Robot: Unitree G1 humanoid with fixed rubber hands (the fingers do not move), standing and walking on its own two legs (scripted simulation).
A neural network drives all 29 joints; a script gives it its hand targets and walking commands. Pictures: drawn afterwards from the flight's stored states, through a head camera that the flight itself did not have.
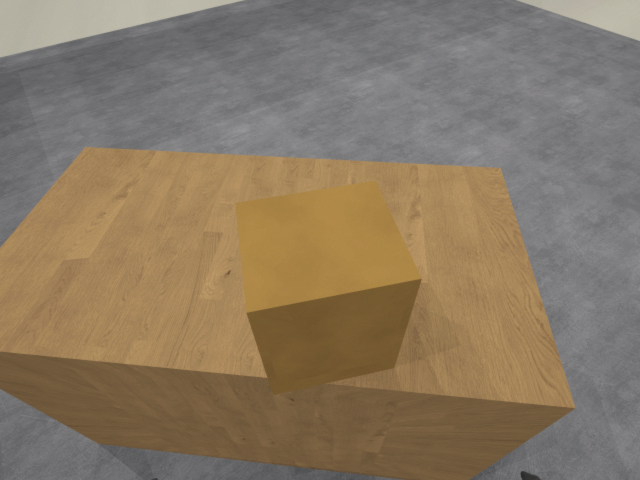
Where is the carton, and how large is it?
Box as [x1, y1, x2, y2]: [235, 181, 421, 394]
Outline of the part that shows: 375,181 235,203 246,312 273,394 392,368 394,366 421,278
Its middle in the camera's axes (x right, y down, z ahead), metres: +0.00 +0.07 +0.55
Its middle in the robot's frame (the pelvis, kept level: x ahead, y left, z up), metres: +0.36 +0.03 +0.01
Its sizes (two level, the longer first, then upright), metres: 0.190 0.167 0.240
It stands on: a pedestal, 0.65 m high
